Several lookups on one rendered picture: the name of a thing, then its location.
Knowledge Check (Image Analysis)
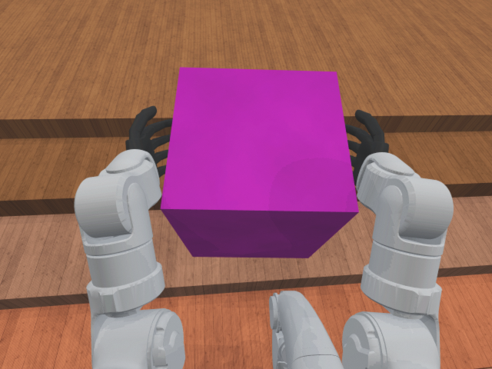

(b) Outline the right robot hand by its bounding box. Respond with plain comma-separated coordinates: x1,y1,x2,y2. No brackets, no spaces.
345,110,389,186

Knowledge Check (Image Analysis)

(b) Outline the carton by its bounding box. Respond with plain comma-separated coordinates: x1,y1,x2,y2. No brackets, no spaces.
161,67,359,258

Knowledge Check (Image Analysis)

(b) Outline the robot right forearm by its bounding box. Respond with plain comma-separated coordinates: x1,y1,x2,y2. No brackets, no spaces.
356,152,454,360

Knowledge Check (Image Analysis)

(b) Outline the left robot hand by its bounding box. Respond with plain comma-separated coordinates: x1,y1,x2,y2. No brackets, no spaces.
125,106,173,177

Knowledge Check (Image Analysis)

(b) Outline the robot left forearm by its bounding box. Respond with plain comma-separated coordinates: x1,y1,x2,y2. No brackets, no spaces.
74,149,165,369

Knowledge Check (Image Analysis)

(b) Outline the robot right shin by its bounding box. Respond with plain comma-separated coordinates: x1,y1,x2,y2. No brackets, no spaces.
272,329,288,369

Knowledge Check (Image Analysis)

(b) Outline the robot left upper arm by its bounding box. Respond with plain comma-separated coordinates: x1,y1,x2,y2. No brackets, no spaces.
93,308,185,369

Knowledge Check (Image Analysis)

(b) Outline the robot right thigh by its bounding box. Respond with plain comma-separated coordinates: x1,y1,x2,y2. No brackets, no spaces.
269,291,344,369

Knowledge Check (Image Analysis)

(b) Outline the robot right upper arm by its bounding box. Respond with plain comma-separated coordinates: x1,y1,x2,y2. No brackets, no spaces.
342,311,440,369

